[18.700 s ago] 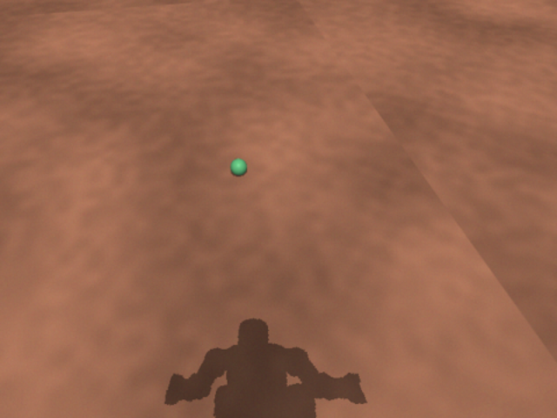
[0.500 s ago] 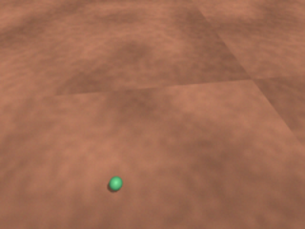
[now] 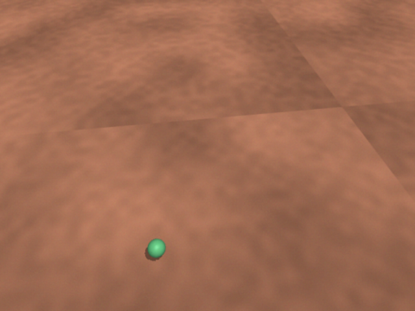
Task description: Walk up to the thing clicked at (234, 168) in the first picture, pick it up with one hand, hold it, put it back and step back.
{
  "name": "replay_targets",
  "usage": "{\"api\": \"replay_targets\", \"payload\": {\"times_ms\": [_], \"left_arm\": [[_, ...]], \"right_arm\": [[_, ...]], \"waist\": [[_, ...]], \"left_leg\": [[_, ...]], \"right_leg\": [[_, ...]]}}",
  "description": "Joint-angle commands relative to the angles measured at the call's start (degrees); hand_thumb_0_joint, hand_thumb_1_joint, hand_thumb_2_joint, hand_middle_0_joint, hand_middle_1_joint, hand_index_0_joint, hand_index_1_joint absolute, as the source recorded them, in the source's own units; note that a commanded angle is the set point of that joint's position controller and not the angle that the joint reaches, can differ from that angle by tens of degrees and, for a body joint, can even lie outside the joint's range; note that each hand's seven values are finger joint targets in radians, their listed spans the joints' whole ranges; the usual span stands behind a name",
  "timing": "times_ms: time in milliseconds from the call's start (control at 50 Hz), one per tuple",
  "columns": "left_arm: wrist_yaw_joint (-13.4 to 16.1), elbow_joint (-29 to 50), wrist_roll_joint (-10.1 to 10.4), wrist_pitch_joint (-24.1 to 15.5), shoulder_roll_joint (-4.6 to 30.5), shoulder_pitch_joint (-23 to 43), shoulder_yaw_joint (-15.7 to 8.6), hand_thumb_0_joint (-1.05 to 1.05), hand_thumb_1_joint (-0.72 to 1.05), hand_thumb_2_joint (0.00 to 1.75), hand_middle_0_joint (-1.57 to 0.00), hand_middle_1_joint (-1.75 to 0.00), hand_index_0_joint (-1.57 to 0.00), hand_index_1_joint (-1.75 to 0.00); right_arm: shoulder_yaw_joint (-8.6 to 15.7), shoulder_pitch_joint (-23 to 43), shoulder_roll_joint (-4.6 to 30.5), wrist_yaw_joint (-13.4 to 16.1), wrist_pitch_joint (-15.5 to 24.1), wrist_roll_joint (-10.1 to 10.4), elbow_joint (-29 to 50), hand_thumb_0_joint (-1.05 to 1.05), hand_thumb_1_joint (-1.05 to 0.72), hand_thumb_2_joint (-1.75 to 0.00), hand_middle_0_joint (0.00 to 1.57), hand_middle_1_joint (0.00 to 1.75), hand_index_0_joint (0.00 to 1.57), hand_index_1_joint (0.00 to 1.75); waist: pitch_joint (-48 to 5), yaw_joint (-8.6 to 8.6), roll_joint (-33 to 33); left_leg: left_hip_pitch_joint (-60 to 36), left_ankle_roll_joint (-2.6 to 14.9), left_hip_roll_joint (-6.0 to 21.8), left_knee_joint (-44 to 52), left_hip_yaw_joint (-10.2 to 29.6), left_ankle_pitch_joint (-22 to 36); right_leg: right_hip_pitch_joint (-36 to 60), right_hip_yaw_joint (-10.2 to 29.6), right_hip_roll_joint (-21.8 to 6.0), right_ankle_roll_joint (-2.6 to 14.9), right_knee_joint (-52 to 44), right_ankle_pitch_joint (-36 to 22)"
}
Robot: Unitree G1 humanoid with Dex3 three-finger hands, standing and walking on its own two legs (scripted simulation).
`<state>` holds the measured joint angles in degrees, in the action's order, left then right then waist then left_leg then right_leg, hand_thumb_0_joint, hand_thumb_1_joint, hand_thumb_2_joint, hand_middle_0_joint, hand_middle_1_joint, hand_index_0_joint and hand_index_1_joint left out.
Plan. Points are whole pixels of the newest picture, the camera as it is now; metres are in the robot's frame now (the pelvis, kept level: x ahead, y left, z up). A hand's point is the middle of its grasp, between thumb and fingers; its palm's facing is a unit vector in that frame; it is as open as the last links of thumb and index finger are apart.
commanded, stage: stand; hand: left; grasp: from above
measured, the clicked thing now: (156, 248) +0.50 +0.25 -0.74
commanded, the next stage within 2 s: rise first in 0.90 s
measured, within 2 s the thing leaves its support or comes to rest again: neither
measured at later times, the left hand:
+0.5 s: hand out of the picture +0.08 +0.25 -0.16, palm faces -0.02 -0.94 -0.35, open 7.4 cm
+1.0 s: hand out of the picture +0.08 +0.25 -0.16, palm faces -0.02 -0.94 -0.35, open 7.4 cm
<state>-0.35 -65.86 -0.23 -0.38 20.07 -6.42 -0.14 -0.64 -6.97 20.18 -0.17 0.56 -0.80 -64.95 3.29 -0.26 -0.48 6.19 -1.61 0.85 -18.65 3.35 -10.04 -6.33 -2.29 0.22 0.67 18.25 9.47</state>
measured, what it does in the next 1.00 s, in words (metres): stands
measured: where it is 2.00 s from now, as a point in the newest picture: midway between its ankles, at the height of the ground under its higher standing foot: outside the picture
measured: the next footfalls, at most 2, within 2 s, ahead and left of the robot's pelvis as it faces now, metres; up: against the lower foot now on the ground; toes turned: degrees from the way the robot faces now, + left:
none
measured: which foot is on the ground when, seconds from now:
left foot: down 0.00-1.00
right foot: down 0.00-1.00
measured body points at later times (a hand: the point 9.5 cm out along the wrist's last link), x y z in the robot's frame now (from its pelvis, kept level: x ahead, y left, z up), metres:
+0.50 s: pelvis +0.01 +0.00 +0.00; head +0.02 -0.01 +0.45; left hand +0.08 +0.30 -0.13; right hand +0.08 -0.30 -0.14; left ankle +0.00 +0.14 -0.75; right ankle +0.01 -0.11 -0.75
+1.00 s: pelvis +0.01 +0.00 +0.00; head +0.03 +0.00 +0.45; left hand +0.09 +0.30 -0.13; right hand +0.09 -0.30 -0.13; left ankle +0.00 +0.14 -0.75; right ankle +0.01 -0.11 -0.75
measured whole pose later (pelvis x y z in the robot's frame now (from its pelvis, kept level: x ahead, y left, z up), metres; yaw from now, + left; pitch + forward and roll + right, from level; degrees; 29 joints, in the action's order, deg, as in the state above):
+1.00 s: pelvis +0.01 +0.00 +0.00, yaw -1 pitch -2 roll +0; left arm -0.1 -65.2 -0.3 -0.4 20.1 -6.2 -0.2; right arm -0.8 -6.6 20.2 0.1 0.5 -0.7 -64.2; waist 3.3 -0.4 -0.5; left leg 5.1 -1.8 1.2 -18.0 2.9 -11.0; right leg -5.6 -1.8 0.6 0.8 17.8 10.3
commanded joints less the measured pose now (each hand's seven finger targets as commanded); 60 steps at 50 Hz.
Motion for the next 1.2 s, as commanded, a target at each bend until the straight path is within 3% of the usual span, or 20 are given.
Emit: {"api": "replay_targets", "payload": {"times_ms": [0, 280, 420, 640, 700, 960, 980, 1000, 1020, 1040, 1060, 1080, 1100, 1120, 1140, 1180], "left_arm": [[0.5, 3.3, -0.1, -1.4, 12.8, 2.3, -2.4, 0.0, 0.9, 0.9, -0.2, -0.3, -0.2, -0.3], [0.5, 3.6, -0.2, -1.4, 12.9, 2.5, -2.3, 0.0, 0.9, 0.9, -0.2, -0.3, -0.2, -0.3], [0.7, 3.8, -0.2, -1.7, 12.4, 2.2, -2.1, 0.0, 0.9, 0.9, -0.2, -0.3, -0.2, -0.3], [0.6, 3.7, -0.2, -1.4, 12.5, 2.2, -2.3, 0.0, 0.9, 0.9, -0.2, -0.3, -0.2, -0.3], [0.7, 4.0, -0.3, -1.6, 12.7, 2.5, -2.4, 0.0, 0.9, 0.9, -0.2, -0.3, -0.2, -0.3], [0.8, 3.9, -0.3, -1.5, 12.6, 2.1, -2.4, 0.0, 0.9, 0.9, -0.2, -0.3, -0.2, -0.3], [0.8, 3.9, -0.2, -1.6, 12.7, 2.4, -2.4, 0.0, 0.82, 0.96, -0.14, -0.38, -0.14, -0.38], [1.5, 24.0, 2.9, -6.8, 3.1, 22.5, -2.4, 0.0, 0.74, 0.97, -0.18, -0.46, -0.15, -0.46], [1.9, 20.6, 2.7, -6.3, 6.4, 27.4, -3.6, 0.0, 0.66, 0.93, -0.19, -0.54, -0.17, -0.54], [2.1, 11.4, 1.4, -4.2, 11.7, 16.7, -7.0, 0.0, 0.58, 0.9, -0.18, -0.62, -0.18, -0.62], [1.3, 6.3, 0.3, -2.8, 11.9, 13.0, -7.8, 0.0, 0.5, 0.9, -0.14, -0.7, -0.16, -0.7], [0.6, 8.0, -0.8, -2.7, 13.4, 17.3, -8.5, 0.0, 0.42, 0.91, -0.12, -0.78, -0.14, -0.78], [0.2, 8.9, -2.1, -3.1, 14.3, 17.4, -9.8, 0.0, 0.34, 0.9, -0.11, -0.86, -0.14, -0.86], [-0.1, 6.4, -3.4, -2.3, 13.7, 11.2, -10.7, 0.0, 0.26, 0.91, -0.08, -0.94, -0.12, -0.94], [-0.4, 7.6, -4.5, -1.6, 13.1, 7.2, -11.6, 0.0, 0.18, 0.91, -0.07, -1.02, -0.11, -0.98], [-0.1, 11.6, -5.2, 0.7, 11.8, 4.4, -11.8, 0.0, 0.02, 0.94, -0.04, -1.08, -0.09, -1.04]], "right_arm": [[2.0, 2.2, 12.0, 0.7, 1.1, 0.3, 3.5, 0.0, -0.9, -0.9, 0.2, 0.3, 0.2, 0.3], [1.8, 1.8, 11.9, 0.7, 1.0, 0.3, 3.4, 0.0, -0.9, -0.9, 0.2, 0.3, 0.2, 0.3], [2.0, 2.3, 12.2, 0.8, 1.1, 0.4, 3.9, 0.0, -0.9, -0.9, 0.2, 0.3, 0.2, 0.3], [2.0, 2.4, 12.2, 0.9, 1.0, 0.3, 4.1, 0.0, -0.9, -0.9, 0.2, 0.3, 0.2, 0.3], [1.9, 2.1, 12.1, 0.9, 1.1, 0.4, 4.1, 0.0, -0.9, -0.9, 0.2, 0.3, 0.2, 0.3], [2.1, 2.4, 12.1, 0.9, 0.9, 0.4, 4.2, 0.0, -0.9, -0.9, 0.2, 0.3, 0.2, 0.3], [2.1, 1.9, 12.0, 0.9, 1.0, 0.4, 4.2, 0.0, -0.93, -0.92, 0.2, 0.3, 0.2, 0.3], [-0.2, 2.1, 2.3, 2.1, 3.9, 4.1, 19.5, 0.0, -1.01, -0.93, 0.2, 0.3, 0.2, 0.3], [0.3, -0.9, 4.0, 2.6, 3.9, 4.0, 15.9, 0.0, -0.95, -0.91, 0.2, 0.3, 0.2, 0.3], [1.6, -3.0, 6.1, 3.3, 3.2, 4.2, 16.5, 0.0, -0.92, -0.9, 0.2, 0.3, 0.2, 0.3], [2.2, -3.9, 5.8, 3.3, 2.8, 3.8, 17.2, 0.0, -0.93, -0.9, 0.2, 0.3, 0.2, 0.3], [2.7, -4.2, 5.5, 3.3, 3.0, 3.5, 18.6, 0.0, -0.92, -0.9, 0.2, 0.3, 0.2, 0.3], [3.7, -4.3, 5.5, 3.3, 3.4, 2.7, 20.4, 0.0, -0.93, -0.91, 0.2, 0.3, 0.2, 0.3], [4.2, -5.9, 5.1, 3.1, 3.5, 2.3, 21.1, 0.0, -0.95, -0.91, 0.2, 0.3, 0.2, 0.3], [5.0, -6.3, 5.1, 2.7, 3.6, 1.9, 22.6, 0.0, -0.97, -0.91, 0.2, 0.3, 0.2, 0.3], [5.1, -6.3, 4.6, 2.4, 3.7, 2.1, 25.9, 0.0, -0.95, -0.91, 0.2, 0.3, 0.2, 0.3]], "waist": [[-3.9, -0.09, -0.4], [-3.9, 0.1, 0.4], [-5.6, 0.12, 0.3], [-4.6, -0.09, -0.4], [-5.6, 0.06, 0.1], [-4.9, 0.14, 0.3], [-5.2, 0.24, 0.7], [-1.0, 7.44, -0.7], [-3.7, 5.47, -0.3], [-2.7, 3.61, 1.7], [-4.9, 3.2, 4.4], [-6.7, 2.85, 4.4], [-11.9, 1.8, 2.6], [-14.0, 1.08, 1.5], [-16.5, -0.74, -1.2], [-18.0, -1.77, -2.5]], "left_leg": [[2.0, 2.44, 5.9, 3.5, 4.3, 5.1], [1.8, 2.36, 6.0, 3.0, 3.9, 4.8], [0.3, 2.36, 6.0, 1.8, 3.6, 9.5], [0.6, 2.19, 6.2, 2.9, 3.7, 7.3], [0.0, 2.31, 6.4, 2.6, 3.6, 10.1], [-0.8, 2.42, 6.3, 2.6, 3.2, 9.1], [-0.5, 2.49, 6.4, 2.4, 3.2, 9.0], [6.8, 2.29, -1.8, -1.7, -5.1, 0.0], [6.8, 2.46, -2.2, -3.0, -4.9, -0.8], [8.2, 2.45, -1.9, -3.5, -4.8, -1.1], [10.7, 2.81, -2.3, -6.5, -4.8, -0.7], [12.2, 3.01, -2.1, -8.5, -4.5, -0.2], [12.5, 2.82, -2.3, -10.2, -4.6, 1.0], [14.0, 2.57, -2.6, -11.9, -4.4, 2.2], [15.2, 2.27, -2.9, -13.5, -4.5, 3.8], [14.8, 1.85, -3.1, -13.4, -4.5, 5.2]], "right_leg": [[1.9, 6.7, -7.8, 0.58, -3.1, -3.3], [1.4, 7.1, -7.9, 0.58, -3.4, -3.3], [2.9, 6.5, -8.1, 0.46, -2.7, -9.9], [2.4, 6.4, -7.7, 0.64, -3.0, -6.1], [3.2, 6.5, -7.9, 0.57, -2.5, -9.5], [2.3, 6.6, -7.8, 0.59, -3.0, -8.9], [3.0, 6.9, -8.1, 0.64, -3.0, -9.3], [-11.8, 2.5, -1.0, -0.5, 1.2, -3.9], [-8.7, 1.8, -1.2, -0.64, 2.1, -2.0], [-8.6, 1.1, -0.7, -0.34, 2.5, 0.1], [-9.7, 1.2, -0.8, -0.46, 4.2, 0.4], [-10.6, 1.3, -0.9, -0.41, 6.6, -0.8], [-9.5, 1.7, -1.2, -0.36, 9.2, -2.8], [-9.8, 1.6, -1.2, -0.18, 11.4, -4.1], [-9.5, 1.9, -1.2, 0.23, 13.1, -5.4], [-8.9, 1.8, -0.6, 0.49, 13.5, -5.6]]}}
